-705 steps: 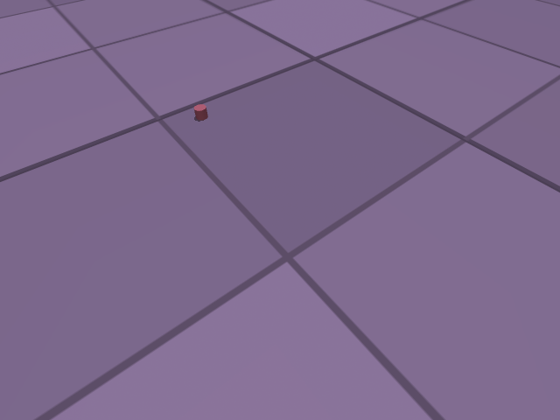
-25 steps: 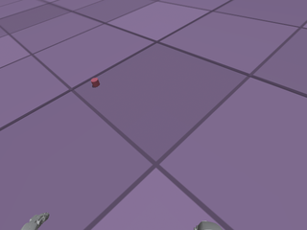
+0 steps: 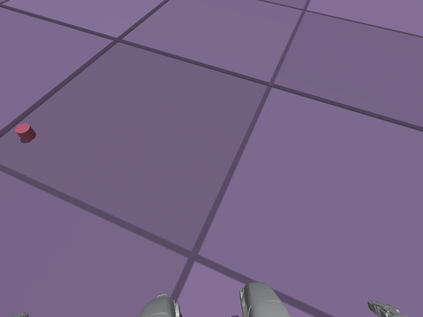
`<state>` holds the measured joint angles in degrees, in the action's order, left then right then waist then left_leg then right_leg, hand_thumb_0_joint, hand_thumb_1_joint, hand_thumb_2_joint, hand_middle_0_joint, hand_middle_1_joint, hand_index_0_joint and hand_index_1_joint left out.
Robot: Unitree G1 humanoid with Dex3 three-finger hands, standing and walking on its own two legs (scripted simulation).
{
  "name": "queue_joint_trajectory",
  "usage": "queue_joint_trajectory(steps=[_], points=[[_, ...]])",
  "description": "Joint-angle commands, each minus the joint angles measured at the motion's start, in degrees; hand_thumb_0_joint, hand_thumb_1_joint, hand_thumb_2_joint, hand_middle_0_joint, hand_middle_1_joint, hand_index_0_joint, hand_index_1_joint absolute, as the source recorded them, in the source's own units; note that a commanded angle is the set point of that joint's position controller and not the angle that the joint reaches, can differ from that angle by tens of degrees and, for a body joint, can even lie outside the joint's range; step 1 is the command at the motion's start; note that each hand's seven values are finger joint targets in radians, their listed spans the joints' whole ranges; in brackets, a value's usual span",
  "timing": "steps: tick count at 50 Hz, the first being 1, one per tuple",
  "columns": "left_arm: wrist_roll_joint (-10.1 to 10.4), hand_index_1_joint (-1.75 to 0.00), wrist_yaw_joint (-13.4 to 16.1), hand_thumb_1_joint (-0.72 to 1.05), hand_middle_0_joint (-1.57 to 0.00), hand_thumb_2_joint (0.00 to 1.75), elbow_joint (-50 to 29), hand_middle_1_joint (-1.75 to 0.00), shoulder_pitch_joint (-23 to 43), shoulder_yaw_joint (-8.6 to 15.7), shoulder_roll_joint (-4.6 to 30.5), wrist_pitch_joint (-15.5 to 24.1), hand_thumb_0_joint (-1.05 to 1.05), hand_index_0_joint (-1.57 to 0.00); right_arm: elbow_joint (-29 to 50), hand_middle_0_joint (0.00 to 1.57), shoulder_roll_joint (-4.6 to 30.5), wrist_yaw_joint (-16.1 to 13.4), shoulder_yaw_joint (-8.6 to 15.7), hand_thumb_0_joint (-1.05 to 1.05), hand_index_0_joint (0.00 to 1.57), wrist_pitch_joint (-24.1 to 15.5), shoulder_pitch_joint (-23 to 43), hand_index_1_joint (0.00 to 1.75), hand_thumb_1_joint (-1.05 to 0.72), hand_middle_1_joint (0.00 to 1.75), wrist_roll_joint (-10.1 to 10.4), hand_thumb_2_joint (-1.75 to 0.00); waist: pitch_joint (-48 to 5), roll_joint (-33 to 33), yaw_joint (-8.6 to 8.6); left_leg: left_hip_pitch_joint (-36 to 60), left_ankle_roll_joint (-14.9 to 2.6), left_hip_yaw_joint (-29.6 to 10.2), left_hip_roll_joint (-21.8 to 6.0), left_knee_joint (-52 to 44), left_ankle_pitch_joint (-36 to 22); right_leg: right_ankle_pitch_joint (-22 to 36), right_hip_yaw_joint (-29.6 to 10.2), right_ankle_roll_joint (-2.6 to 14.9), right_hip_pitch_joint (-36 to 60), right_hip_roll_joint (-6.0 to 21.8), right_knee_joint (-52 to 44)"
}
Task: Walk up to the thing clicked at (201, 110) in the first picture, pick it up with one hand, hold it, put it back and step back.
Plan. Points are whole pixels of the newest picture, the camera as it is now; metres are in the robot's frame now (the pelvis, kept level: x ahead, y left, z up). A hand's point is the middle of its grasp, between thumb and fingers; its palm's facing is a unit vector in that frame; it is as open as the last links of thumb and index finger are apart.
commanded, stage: walk up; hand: left
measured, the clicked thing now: (25, 132) +1.18 +1.00 -0.71
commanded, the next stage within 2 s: none
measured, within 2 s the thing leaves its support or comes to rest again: neither
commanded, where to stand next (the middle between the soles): +0.74 +1.15 m, yaw -50 degrees
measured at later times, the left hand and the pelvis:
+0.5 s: hand (12, 210) +0.37 +0.44 -0.09, palm faces -0.17 -0.80 -0.57, open 7.4 cm; pelvis +0.21 +0.17 +0.01, yaw -14 degrees
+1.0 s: hand out of the picture +0.60 +0.59 -0.13, palm faces -0.44 -0.72 -0.54, open 7.4 cm; pelvis +0.39 +0.37 +0.00, yaw -26 degrees
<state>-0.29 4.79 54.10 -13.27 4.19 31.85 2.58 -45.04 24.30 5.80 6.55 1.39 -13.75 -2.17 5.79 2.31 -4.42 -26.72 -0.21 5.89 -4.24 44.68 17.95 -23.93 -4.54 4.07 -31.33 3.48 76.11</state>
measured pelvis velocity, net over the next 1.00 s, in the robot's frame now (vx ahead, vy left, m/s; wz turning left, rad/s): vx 0.39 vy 0.37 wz -0.45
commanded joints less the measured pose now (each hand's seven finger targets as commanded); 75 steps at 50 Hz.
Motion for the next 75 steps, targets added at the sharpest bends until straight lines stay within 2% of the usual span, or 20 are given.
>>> queue_joint_trajectory(steps=[1, 8, 12, 14, 16, 23, 29, 32, 34, 36, 39, 44, 49, 50, 53, 59, 67, 69, 70, 75], points=[[2.6, -0.30, -1.1, 0.90, -0.20, 0.90, -0.8, -0.30, -9.5, 3.0, 12.3, 0.1, 0.00, -0.20, 8.1, 0.20, 14.0, -1.8, 4.1, 0.00, 0.20, -2.8, 5.2, 0.30, -0.90, 0.30, -0.8, -0.90, -8.1, -16.3, 2.64, 14.9, -0.91, -15.5, -8.4, -27.4, 8.5, 9.8, 2.1, -1.30, -7.0, 3.6, -8.6], [1.5, -0.30, -1.9, 0.90, -0.20, 0.90, -7.1, -0.30, 2.9, 1.6, 7.0, -0.1, 0.00, -0.20, 8.4, 0.20, 12.2, -1.8, 3.8, 0.00, 0.20, -1.8, -3.1, 0.30, -0.90, 0.30, -1.6, -0.90, -5.7, -8.2, -2.79, 23.4, -2.86, -5.0, -8.7, -25.3, -18.6, 8.5, 11.3, -3.03, -3.4, 0.7, -32.3], [1.6, -0.30, -0.1, 0.90, -0.20, 0.90, -1.6, -0.30, -15.7, 3.3, 6.2, -0.4, 0.00, -0.20, 12.4, 0.20, 12.0, -1.7, 3.9, 0.00, 0.20, -1.1, 4.6, 0.30, -0.90, 0.30, -1.3, -0.90, -12.1, -6.4, 9.99, 4.0, 5.59, 7.1, -2.5, -3.8, -41.7, 21.9, 16.7, 0.34, 34.1, -3.6, -46.9], [1.0, -0.30, 2.1, 0.90, -0.20, 0.90, -2.0, -0.30, -21.5, 6.4, 13.2, -0.7, 0.00, -0.20, 12.8, 0.20, 7.9, -1.7, 2.1, 0.00, 0.20, -0.6, -2.8, 0.30, -0.90, 0.30, -1.0, -0.90, -16.7, 10.1, 11.92, -23.4, 8.61, -2.4, 2.5, 27.7, 17.1, 8.5, -19.7, 12.99, 52.8, 19.0, -49.8], [1.8, -0.30, 3.4, 0.90, -0.20, 0.90, -6.8, -0.30, -6.7, 5.4, 15.2, -0.5, 0.00, -0.20, 11.5, 0.20, 15.1, -2.5, 4.0, 0.00, 0.20, 1.5, -5.3, 0.30, -0.90, 0.30, -1.8, -0.90, -8.7, -1.3, 5.11, -21.7, 9.82, -15.6, -0.7, 39.8, 14.7, -13.0, -34.6, 18.10, 30.9, 28.3, -61.7], [-1.0, -0.30, 1.9, 0.90, -0.20, 0.90, -7.8, -0.30, 3.0, 5.2, 12.6, 2.8, 0.00, -0.20, 8.0, 0.20, 12.8, 1.0, 2.7, 0.00, 0.20, 3.4, -5.8, 0.30, -0.90, 0.30, -1.3, -0.90, -0.1, 3.1, -1.17, -4.6, 2.54, -11.9, -5.2, 24.6, -2.1, -4.9, -1.6, 5.40, 1.3, 9.2, -59.0], [-2.4, -0.30, 1.4, 0.90, -0.20, 0.90, -6.7, -0.30, -2.7, 6.7, 16.0, 2.7, 0.00, -0.20, 9.3, 0.20, 12.5, 1.6, 2.8, 0.00, 0.20, 2.9, 2.4, 0.30, -0.90, 0.30, -1.3, -0.90, -2.5, 7.8, 2.23, 0.2, 1.98, -6.1, -4.3, 7.3, 0.4, -4.0, -1.2, 5.28, 2.3, 7.3, -53.2], [-2.4, -0.30, 1.3, 0.90, -0.20, 0.90, -7.4, -0.30, 2.6, 5.6, 13.5, 1.7, 0.00, -0.20, 4.9, 0.20, 13.1, 0.2, 4.5, 0.00, 0.20, 1.8, -9.6, 0.30, -0.90, 0.30, -1.8, -0.90, -8.1, 0.8, -6.03, 17.9, 0.34, -1.9, 0.4, -6.5, 3.9, 0.1, 1.8, 3.06, -4.7, 5.4, -35.4], [-1.5, -0.30, 2.0, 0.90, -0.20, 0.90, -8.1, -0.30, -0.3, 1.4, 0.3, 1.0, 0.00, -0.20, 4.3, 0.20, 20.0, -1.5, 5.9, 0.00, 0.20, 0.3, -14.2, 0.30, -0.90, 0.30, -3.6, -0.90, -5.3, -28.8, -7.97, 20.5, 0.72, -28.0, -13.5, -26.9, 10.5, -14.7, 6.3, -1.10, -21.8, -10.0, -1.5], [-0.7, -0.30, 3.8, 0.90, -0.20, 0.90, -6.6, -0.30, -3.4, 1.1, 4.5, 1.7, 0.00, -0.20, 7.1, 0.20, 23.7, -2.8, 6.4, 0.00, 0.20, -0.2, -1.5, 0.30, -0.90, 0.30, -1.3, -0.90, -5.5, -28.0, -1.31, 17.7, -6.46, -39.2, -18.7, -30.4, 3.6, -7.5, 0.4, 1.31, -21.5, -2.8, 3.0], [2.1, -0.30, 2.5, 0.90, -0.20, 0.90, -1.8, -0.30, -6.4, 2.9, 8.9, 1.7, 0.00, -0.20, 8.5, 0.20, 14.5, -3.6, 3.4, 0.00, 0.20, -0.4, 0.7, 0.30, -0.90, 0.30, -2.2, -0.90, -6.3, -18.6, 0.49, 21.7, -6.59, -15.6, -9.7, -13.9, -22.8, 0.6, 1.3, -0.80, -16.1, -0.4, -7.4], [1.9, -0.30, 1.8, 0.90, -0.20, 0.90, -4.3, -0.30, -6.4, 1.7, 5.4, 1.1, 0.00, -0.20, 10.7, 0.20, 12.2, -3.5, 3.0, 0.00, 0.20, 0.5, -0.5, 0.30, -0.90, 0.30, -2.8, -0.90, -7.9, -17.1, -1.09, 22.7, -9.80, -9.1, -9.7, -12.2, -39.4, 3.9, 9.9, -2.79, -5.6, -2.2, -24.1], [-0.1, -0.30, 3.2, 0.90, -0.20, 0.90, -1.5, -0.30, -26.0, 5.5, 10.2, 0.6, 0.00, -0.20, 15.8, 0.20, 9.5, -2.9, 2.2, 0.00, 0.20, 1.4, 5.6, 0.30, -0.90, 0.30, -1.7, -0.90, -13.1, -1.9, 11.83, -8.4, -0.25, -1.5, -0.5, 13.4, -21.1, 22.3, 3.3, 3.17, 37.1, 1.1, -46.0], [-1.0, -0.30, 3.8, 0.90, -0.20, 0.90, -3.4, -0.30, -25.1, 6.4, 12.7, 0.6, 0.00, -0.20, 15.4, 0.20, 6.9, -3.0, 1.3, 0.00, 0.20, 1.6, 0.6, 0.30, -0.90, 0.30, -1.2, -0.90, -15.8, 8.4, 9.77, -19.9, 1.46, -5.2, 2.5, 23.1, 14.7, 22.9, -17.6, 8.03, 43.7, 15.6, -47.4], [-0.2, -0.30, 4.2, 0.90, -0.20, 0.90, -10.9, -0.30, -9.1, 5.2, 12.3, 1.1, 0.00, -0.20, 12.8, 0.20, 14.6, -3.9, 4.0, 0.00, 0.20, 3.8, -3.0, 0.30, -0.90, 0.30, -2.2, -0.90, -8.2, -3.3, 4.35, -17.4, 3.11, -15.9, -1.1, 40.1, 13.8, -6.8, -33.1, 17.23, 20.2, 25.6, -58.6], [-2.1, -0.30, 2.4, 0.90, -0.20, 0.90, -12.1, -0.30, -1.5, 6.1, 12.2, 2.3, 0.00, -0.20, 9.7, 0.20, 13.2, -0.5, 3.4, 0.00, 0.20, 3.9, -4.2, 0.30, -0.90, 0.30, -2.3, -0.90, -3.4, 4.5, 0.65, -4.6, -0.25, -12.4, -2.7, 26.2, 5.3, -5.3, -6.8, 7.40, 0.0, 10.6, -51.2], [-2.6, -0.30, 1.6, 0.90, -0.20, 0.90, -12.2, -0.30, -0.8, 5.9, 12.6, 1.4, 0.00, -0.20, 6.5, 0.20, 13.5, -0.7, 5.1, 0.00, 0.20, 2.8, -12.7, 0.30, -0.90, 0.30, -2.5, -0.90, -8.9, 0.2, -2.93, 14.7, -1.35, -2.9, 3.1, -4.4, 7.6, -4.5, -1.1, 2.89, -7.7, 5.1, -33.2], [-1.4, -0.30, 2.8, 0.90, -0.20, 0.90, -12.3, -0.30, -2.5, 3.0, 3.5, 0.8, 0.00, -0.20, 9.1, 0.20, 21.2, -2.2, 6.1, 0.00, 0.20, 1.4, -10.0, 0.30, -0.90, 0.30, -4.0, -0.90, -3.3, -24.1, -3.37, 10.8, -5.66, -31.6, -11.9, -22.2, 6.9, -14.6, 5.1, -2.13, -22.7, -11.8, -3.8], [-1.3, -0.30, 4.1, 0.90, -0.20, 0.90, -12.4, -0.30, 0.2, 3.0, 5.8, 1.2, 0.00, -0.20, 9.8, 0.20, 24.9, -2.9, 6.5, 0.00, 0.20, 1.2, -4.3, 0.30, -0.90, 0.30, -2.4, -0.90, -3.0, -25.5, -2.50, 7.3, -11.87, -41.2, -16.3, -26.0, 5.2, -12.7, 0.0, 0.28, -20.9, -7.4, -1.4], [1.4, -0.30, 2.3, 0.90, -0.20, 0.90, -5.9, -0.30, -9.1, 3.6, 7.4, 1.1, 0.00, -0.20, 12.5, 0.20, 14.3, -4.0, 3.8, 0.00, 0.20, 0.7, 2.2, 0.30, -0.90, 0.30, -2.5, -0.90, -4.0, -14.5, 1.97, 11.7, -10.90, -18.0, -8.2, -10.5, -24.8, -2.6, 4.0, -1.33, -12.0, -4.7, -4.1]])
